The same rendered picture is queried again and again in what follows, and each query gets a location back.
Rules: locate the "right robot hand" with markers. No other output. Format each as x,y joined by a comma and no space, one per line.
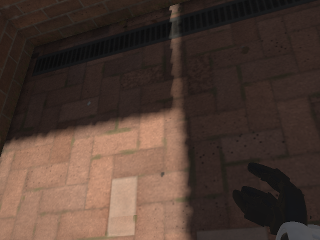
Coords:
263,208

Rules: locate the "right robot forearm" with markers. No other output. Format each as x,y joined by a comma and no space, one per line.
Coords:
294,231

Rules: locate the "right robot thigh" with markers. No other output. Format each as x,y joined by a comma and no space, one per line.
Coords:
315,231

